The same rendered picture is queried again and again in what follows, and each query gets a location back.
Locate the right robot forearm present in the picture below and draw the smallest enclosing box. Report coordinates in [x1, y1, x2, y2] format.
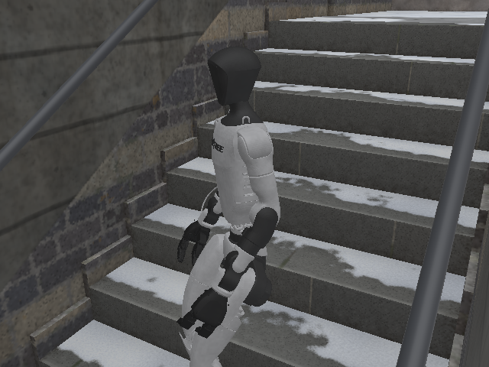
[198, 191, 222, 229]

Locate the right robot hand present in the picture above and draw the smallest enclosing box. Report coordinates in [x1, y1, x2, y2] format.
[177, 220, 210, 266]

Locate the left robot thigh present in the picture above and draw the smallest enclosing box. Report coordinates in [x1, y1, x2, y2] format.
[189, 259, 272, 367]

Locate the left robot upper arm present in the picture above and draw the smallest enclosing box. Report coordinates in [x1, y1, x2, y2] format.
[237, 125, 280, 224]

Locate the left robot forearm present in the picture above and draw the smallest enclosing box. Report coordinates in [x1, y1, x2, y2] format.
[211, 207, 278, 297]

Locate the left robot hand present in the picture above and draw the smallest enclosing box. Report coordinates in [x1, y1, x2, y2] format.
[177, 288, 229, 338]

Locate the right robot upper arm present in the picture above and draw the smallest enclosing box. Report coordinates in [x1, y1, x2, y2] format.
[214, 115, 226, 126]

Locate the robot head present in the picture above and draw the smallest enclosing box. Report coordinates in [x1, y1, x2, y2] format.
[207, 46, 263, 126]

